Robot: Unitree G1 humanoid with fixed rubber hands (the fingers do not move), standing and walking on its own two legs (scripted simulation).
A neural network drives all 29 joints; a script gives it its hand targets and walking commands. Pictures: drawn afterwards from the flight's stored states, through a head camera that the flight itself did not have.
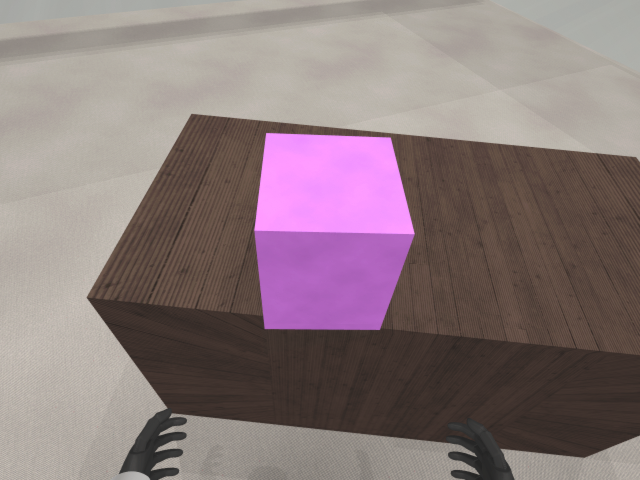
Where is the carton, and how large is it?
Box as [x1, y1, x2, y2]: [254, 133, 414, 329]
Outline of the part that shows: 266,133 254,230 264,327 320,329 379,329 414,234 390,138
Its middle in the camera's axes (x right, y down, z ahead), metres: +0.01 -0.01 +0.64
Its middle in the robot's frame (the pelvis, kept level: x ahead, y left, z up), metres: +0.49 +0.03 -0.01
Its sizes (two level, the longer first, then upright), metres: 0.210 0.200 0.250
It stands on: a pedestal, 0.64 m high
